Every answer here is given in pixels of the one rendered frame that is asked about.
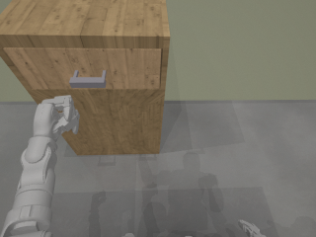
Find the drawer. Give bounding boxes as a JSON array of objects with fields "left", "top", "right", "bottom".
[{"left": 3, "top": 47, "right": 162, "bottom": 89}]

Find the handle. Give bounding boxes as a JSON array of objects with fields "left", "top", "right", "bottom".
[{"left": 69, "top": 70, "right": 107, "bottom": 88}]

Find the left robot hand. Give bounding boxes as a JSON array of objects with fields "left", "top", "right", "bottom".
[{"left": 33, "top": 95, "right": 80, "bottom": 142}]

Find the right robot hand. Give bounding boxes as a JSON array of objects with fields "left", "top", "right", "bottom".
[{"left": 238, "top": 219, "right": 266, "bottom": 237}]

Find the cabinet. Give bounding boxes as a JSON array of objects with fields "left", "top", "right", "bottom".
[{"left": 0, "top": 0, "right": 171, "bottom": 156}]

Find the left robot forearm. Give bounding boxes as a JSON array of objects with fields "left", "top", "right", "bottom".
[{"left": 0, "top": 135, "right": 58, "bottom": 237}]

